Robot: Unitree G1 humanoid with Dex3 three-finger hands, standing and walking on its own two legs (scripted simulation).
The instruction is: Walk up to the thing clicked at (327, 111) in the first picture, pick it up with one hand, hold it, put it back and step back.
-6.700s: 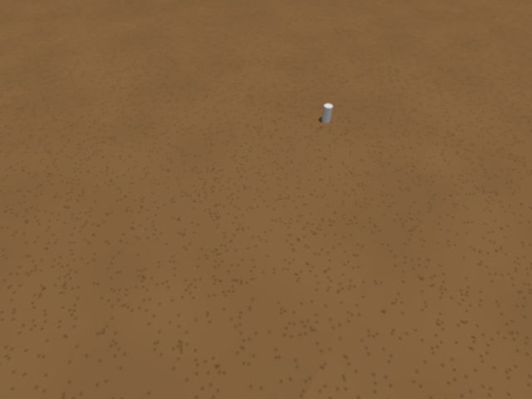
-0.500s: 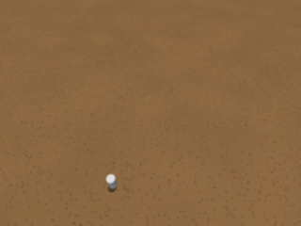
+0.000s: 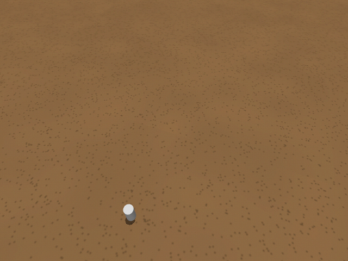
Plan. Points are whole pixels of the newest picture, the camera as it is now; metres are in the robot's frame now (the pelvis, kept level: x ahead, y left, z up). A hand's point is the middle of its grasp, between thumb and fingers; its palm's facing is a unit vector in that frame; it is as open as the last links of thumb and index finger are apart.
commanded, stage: walk up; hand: left
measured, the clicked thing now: (129, 212) +0.47 +0.24 -0.72
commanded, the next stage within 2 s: stand in 0.04 s
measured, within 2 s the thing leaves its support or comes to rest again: neither
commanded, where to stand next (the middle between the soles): +0.08 +0.00 m, yaw +0 degrees
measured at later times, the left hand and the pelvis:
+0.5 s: hand out of the picture +0.11 +0.24 -0.15, palm faces -0.02 -0.94 -0.33, open 7.4 cm; pelvis +0.03 -0.01 +0.01, yaw +0 degrees
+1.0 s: hand out of the picture +0.13 +0.24 -0.15, palm faces -0.03 -0.94 -0.34, open 7.4 cm; pelvis +0.04 -0.01 +0.01, yaw -1 degrees
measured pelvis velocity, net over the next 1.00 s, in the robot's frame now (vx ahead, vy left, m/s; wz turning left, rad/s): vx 0.04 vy -0.01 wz -0.01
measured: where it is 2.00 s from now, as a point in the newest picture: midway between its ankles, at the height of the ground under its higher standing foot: outside the picture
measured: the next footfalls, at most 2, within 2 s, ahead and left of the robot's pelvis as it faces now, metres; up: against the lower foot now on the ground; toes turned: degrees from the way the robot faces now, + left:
none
